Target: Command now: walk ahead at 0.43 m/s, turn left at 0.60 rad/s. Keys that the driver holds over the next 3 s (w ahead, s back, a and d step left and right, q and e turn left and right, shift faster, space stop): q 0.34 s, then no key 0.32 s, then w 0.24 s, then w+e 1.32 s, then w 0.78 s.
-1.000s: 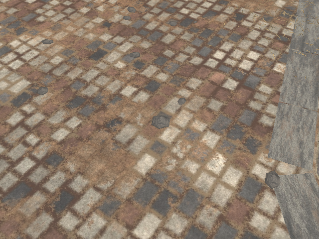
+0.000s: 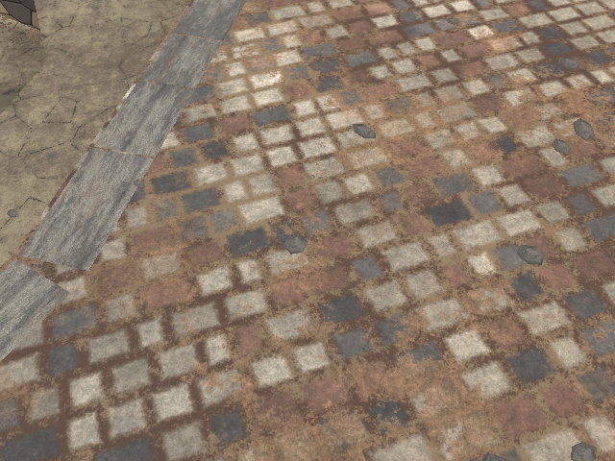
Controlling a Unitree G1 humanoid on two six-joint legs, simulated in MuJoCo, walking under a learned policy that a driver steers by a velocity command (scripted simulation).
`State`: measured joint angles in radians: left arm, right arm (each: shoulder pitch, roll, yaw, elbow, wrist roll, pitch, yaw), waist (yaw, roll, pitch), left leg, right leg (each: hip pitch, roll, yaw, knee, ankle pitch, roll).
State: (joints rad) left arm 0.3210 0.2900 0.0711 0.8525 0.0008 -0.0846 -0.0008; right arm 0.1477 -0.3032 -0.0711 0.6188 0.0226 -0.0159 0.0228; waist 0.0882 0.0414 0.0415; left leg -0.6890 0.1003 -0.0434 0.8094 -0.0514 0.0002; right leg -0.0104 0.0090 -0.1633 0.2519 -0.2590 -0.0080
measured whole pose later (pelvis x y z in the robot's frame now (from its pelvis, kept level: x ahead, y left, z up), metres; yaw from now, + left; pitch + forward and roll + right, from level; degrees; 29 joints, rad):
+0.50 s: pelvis +0.18 +0.04 -0.01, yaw +16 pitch +3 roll +0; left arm 0.11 0.31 0.04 0.74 0.01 0.00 0.03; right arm 0.19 -0.30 -0.07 0.63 -0.01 0.02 -0.02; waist -0.03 -0.03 0.04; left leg -0.37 -0.12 -0.11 0.48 -0.15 0.07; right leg -0.56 -0.04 0.09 0.83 -0.28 0.09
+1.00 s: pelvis +0.28 +0.05 -0.01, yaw +17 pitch +1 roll +0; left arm 0.23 0.29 0.04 0.75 -0.03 -0.05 0.00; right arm 0.37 -0.26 -0.06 0.76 0.00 -0.07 0.01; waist -0.03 -0.03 -0.02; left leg -0.17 -0.04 0.00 0.48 -0.33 0.05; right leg -0.44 0.00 0.03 0.99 -0.44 -0.04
